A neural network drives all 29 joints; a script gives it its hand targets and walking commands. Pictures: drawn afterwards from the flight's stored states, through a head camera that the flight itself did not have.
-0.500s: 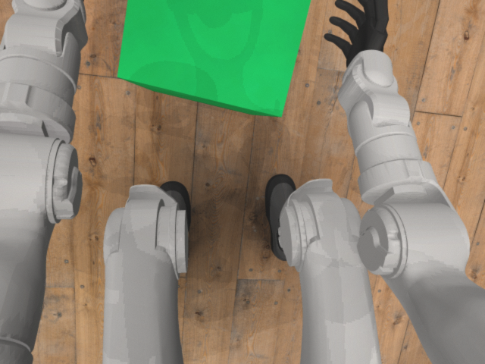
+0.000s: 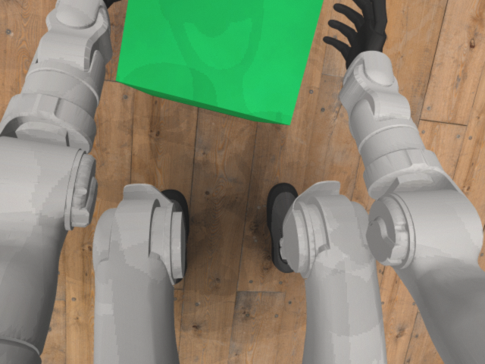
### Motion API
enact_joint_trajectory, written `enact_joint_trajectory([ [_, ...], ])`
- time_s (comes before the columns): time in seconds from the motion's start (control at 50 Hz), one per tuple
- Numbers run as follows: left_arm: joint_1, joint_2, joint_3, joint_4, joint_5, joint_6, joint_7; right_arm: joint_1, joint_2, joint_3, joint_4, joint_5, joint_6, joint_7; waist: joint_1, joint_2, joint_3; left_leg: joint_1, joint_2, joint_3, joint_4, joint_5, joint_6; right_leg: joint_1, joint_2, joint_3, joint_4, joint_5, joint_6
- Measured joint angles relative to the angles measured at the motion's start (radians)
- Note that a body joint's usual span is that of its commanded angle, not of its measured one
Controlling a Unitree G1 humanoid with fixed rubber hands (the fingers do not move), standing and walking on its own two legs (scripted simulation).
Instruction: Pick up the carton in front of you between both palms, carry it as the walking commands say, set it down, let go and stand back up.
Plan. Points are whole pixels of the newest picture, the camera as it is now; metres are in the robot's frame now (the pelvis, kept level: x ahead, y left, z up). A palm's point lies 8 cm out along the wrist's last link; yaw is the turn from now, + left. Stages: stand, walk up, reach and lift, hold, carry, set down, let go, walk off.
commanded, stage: reach and lift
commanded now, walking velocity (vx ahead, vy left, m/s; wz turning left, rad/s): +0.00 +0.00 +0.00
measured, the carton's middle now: (219, 42) +0.52 +0.04 -0.25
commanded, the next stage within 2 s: none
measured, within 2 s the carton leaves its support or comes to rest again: leaves its support in 0.40 s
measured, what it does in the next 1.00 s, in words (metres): rises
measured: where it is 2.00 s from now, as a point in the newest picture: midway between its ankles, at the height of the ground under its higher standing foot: (230, 246)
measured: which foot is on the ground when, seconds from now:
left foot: down 0.00-1.00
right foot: down 0.00-1.00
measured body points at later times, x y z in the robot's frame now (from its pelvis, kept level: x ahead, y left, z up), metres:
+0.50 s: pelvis +0.01 +0.00 -0.01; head +0.35 +0.06 +0.27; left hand +0.55 +0.18 -0.18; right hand +0.53 -0.13 -0.15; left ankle +0.11 +0.12 -0.34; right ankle +0.13 -0.13 -0.34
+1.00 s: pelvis +0.00 -0.01 +0.10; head +0.26 +0.04 +0.47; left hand +0.51 +0.19 +0.03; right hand +0.50 -0.11 +0.04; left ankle +0.11 +0.12 -0.34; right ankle +0.13 -0.14 -0.34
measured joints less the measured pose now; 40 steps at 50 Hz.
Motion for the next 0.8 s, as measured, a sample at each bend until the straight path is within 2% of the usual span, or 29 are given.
enact_joint_trajectory([
  [0.16, -0.058, -0.041, -0.027, 0.044, 0.000, -0.009, -0.001, -0.061, 0.030, 0.009, 0.015, -0.016, -0.002, 0.006, 0.006, -0.001, 0.013, 0.002, 0.002, -0.002, -0.020, 0.016, -0.002, 0.000, 0.006, 0.000, -0.020, 0.018, -0.001],
  [0.22, -0.081, -0.058, -0.021, 0.072, 0.024, -0.003, 0.022, -0.080, 0.049, -0.051, 0.026, -0.055, -0.001, -0.034, 0.010, -0.003, 0.014, 0.001, -0.001, -0.006, -0.021, 0.017, -0.004, 0.001, 0.009, -0.001, -0.022, 0.017, 0.000],
  [0.32, -0.104, -0.078, 0.022, 0.094, 0.086, 0.039, 0.024, -0.076, 0.071, -0.166, 0.005, -0.137, 0.038, -0.023, 0.018, -0.007, -0.003, -0.009, -0.001, -0.009, -0.005, 0.009, -0.004, -0.009, 0.023, 0.002, -0.010, 0.011, 0.006],
  [0.4, -0.064, -0.100, 0.072, 0.046, 0.135, 0.078, 0.027, -0.046, 0.083, -0.210, -0.046, -0.178, 0.084, -0.004, 0.017, -0.006, -0.031, -0.016, -0.005, -0.002, 0.010, -0.004, 0.001, -0.016, 0.029, 0.012, 0.009, -0.005, 0.014],
  [0.48, 0.007, -0.119, 0.083, -0.035, 0.138, 0.106, 0.041, 0.005, 0.105, -0.227, -0.126, -0.178, 0.109, -0.008, 0.018, -0.013, -0.071, -0.022, -0.009, 0.002, 0.017, -0.012, 0.000, -0.023, 0.042, 0.024, 0.019, -0.015, 0.023],
  [0.56, 0.084, -0.145, 0.083, -0.146, 0.124, 0.139, 0.057, 0.094, 0.144, -0.239, -0.251, -0.171, 0.127, -0.032, 0.018, -0.015, -0.119, -0.021, -0.027, 0.004, 0.009, -0.008, -0.009, -0.019, 0.052, 0.040, 0.019, -0.022, 0.033],
  [0.64, 0.161, -0.182, 0.106, -0.261, 0.139, 0.185, 0.042, 0.202, 0.180, -0.252, -0.383, -0.179, 0.156, -0.026, 0.027, -0.014, -0.181, 0.003, -0.050, 0.000, -0.027, 0.005, -0.024, 0.007, 0.050, 0.050, -0.004, -0.025, 0.035],
  [0.7, 0.206, -0.219, 0.161, -0.303, 0.177, 0.223, 0.032, 0.254, 0.209, -0.284, -0.434, -0.216, 0.190, -0.010, 0.032, -0.004, -0.237, 0.034, -0.069, -0.009, -0.072, 0.018, -0.035, 0.041, 0.043, 0.048, -0.042, -0.023, 0.027],
  [0.8, 0.238, -0.274, 0.282, -0.288, 0.279, 0.271, 0.005, 0.277, 0.251, -0.357, -0.435, -0.325, 0.251, 0.034, 0.029, 0.022, -0.325, 0.101, -0.090, -0.026, -0.173, 0.041, -0.045, 0.112, 0.039, 0.044, -0.136, -0.012, 0.011],
])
